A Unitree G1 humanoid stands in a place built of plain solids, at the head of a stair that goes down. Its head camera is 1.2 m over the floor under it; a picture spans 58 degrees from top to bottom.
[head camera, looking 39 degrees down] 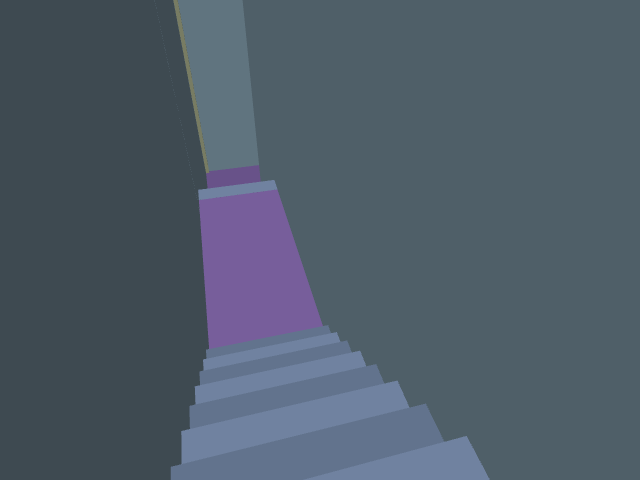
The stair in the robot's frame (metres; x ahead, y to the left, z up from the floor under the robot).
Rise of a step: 0.20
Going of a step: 0.24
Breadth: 0.99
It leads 14 degrees to the left of straight ahead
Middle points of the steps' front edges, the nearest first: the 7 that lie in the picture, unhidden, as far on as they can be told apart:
0.81 0.05 -0.39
1.04 0.11 -0.59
1.28 0.17 -0.79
1.51 0.23 -0.99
1.74 0.29 -1.19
1.97 0.35 -1.38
2.20 0.41 -1.58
